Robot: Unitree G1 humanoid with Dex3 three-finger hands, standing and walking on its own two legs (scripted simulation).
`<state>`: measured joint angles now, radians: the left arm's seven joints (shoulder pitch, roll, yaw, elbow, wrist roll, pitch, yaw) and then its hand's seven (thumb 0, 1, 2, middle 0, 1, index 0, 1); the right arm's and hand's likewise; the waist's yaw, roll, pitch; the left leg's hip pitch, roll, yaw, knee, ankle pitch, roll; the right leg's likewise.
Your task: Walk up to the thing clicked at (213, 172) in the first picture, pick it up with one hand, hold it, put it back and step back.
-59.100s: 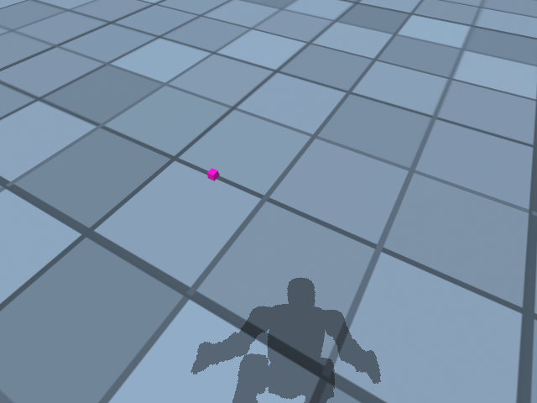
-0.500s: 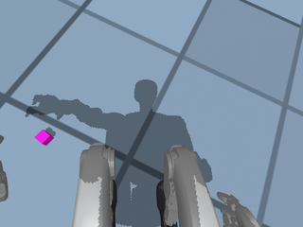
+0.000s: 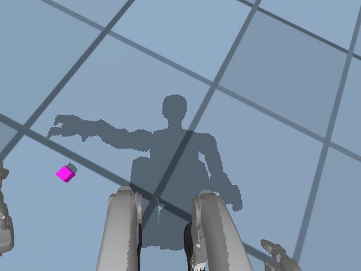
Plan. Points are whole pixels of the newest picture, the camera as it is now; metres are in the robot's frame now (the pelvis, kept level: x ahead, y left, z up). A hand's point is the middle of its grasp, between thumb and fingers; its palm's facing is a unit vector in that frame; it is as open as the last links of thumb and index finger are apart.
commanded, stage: go down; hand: left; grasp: from above
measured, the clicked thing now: (65, 174) +0.37 +0.40 -0.49
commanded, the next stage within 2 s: approach in 1.62 s
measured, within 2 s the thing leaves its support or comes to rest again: neither
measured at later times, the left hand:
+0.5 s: hand out of the picture +0.33 +0.43 -0.06, palm faces -0.05 -0.40 -0.92, open 14.0 cm
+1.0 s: hand out of the picture +0.32 +0.43 -0.05, palm faces -0.06 -0.41 -0.91, open 14.4 cm
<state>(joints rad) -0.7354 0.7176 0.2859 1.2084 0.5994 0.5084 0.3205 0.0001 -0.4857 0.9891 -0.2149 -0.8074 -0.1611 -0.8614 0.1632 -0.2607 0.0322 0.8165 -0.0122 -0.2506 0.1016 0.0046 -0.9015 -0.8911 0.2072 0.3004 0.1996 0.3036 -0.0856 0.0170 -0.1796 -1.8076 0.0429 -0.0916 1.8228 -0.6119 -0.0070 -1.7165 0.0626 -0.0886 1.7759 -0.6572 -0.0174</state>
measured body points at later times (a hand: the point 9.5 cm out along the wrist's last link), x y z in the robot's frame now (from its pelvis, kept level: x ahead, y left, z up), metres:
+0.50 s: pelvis +0.02 +0.01 +0.05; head +0.20 +0.05 +0.46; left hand +0.33 +0.45 -0.01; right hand +0.14 -0.24 -0.08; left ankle +0.08 +0.12 -0.48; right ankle +0.07 -0.11 -0.48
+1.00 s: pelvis +0.02 +0.01 +0.07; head +0.20 +0.06 +0.48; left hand +0.33 +0.45 +0.01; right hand +0.15 -0.23 -0.06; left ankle +0.08 +0.12 -0.48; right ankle +0.07 -0.11 -0.48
